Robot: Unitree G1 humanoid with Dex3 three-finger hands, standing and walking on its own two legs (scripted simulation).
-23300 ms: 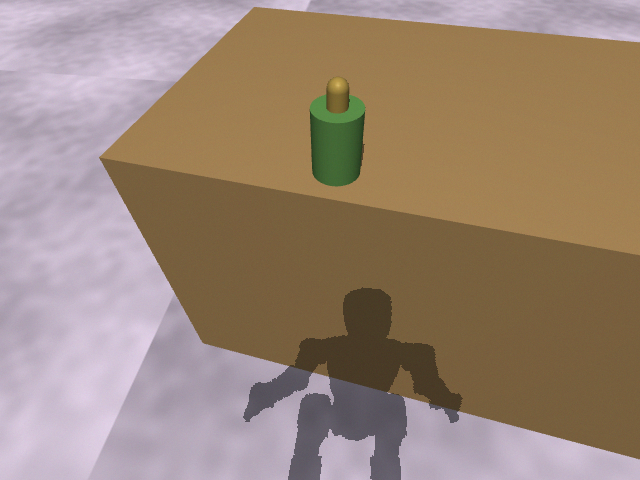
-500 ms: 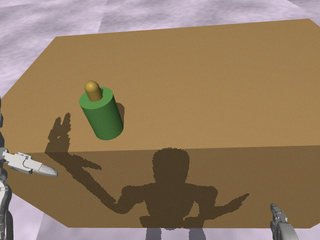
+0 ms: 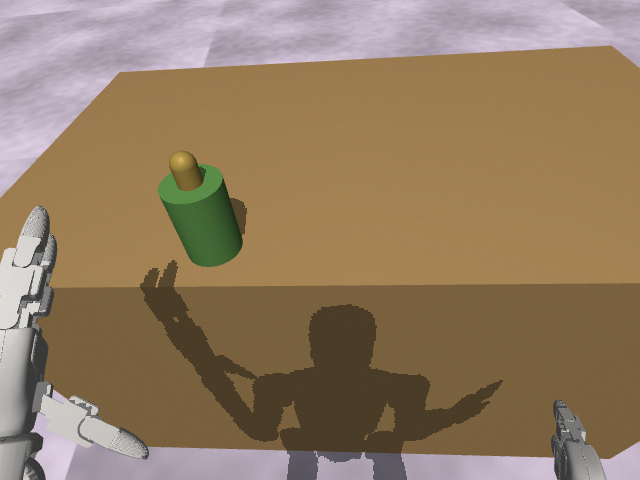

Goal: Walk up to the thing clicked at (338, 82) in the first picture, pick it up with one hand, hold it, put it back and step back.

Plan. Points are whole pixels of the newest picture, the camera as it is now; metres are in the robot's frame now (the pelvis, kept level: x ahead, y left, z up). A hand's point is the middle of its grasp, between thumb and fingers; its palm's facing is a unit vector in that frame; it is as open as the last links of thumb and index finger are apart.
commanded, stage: sink last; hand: left
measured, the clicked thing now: (199, 204) +0.44 +0.22 +0.13
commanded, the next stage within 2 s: home in 0.12 s
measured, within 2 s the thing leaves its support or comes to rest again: neither
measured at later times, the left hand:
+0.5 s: hand (113, 381) +0.19 +0.25 +0.10, palm faces +0.27 -0.89 -0.37, open 17.7 cm
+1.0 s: hand (213, 444) +0.19 +0.20 -0.09, palm faces +0.08 -0.97 -0.22, open 17.6 cm
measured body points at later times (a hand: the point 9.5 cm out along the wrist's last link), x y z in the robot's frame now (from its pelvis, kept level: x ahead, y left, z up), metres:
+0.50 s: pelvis +0.00 +0.02 +0.00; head +0.01 +0.01 +0.45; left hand +0.17 +0.29 +0.13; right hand +0.17 -0.20 -0.08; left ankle +0.02 +0.15 -0.73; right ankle +0.01 -0.13 -0.73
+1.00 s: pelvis +0.02 +0.02 +0.00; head +0.05 +0.02 +0.45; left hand +0.18 +0.25 -0.08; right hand +0.17 -0.22 -0.10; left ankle +0.02 +0.15 -0.73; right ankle +0.01 -0.13 -0.73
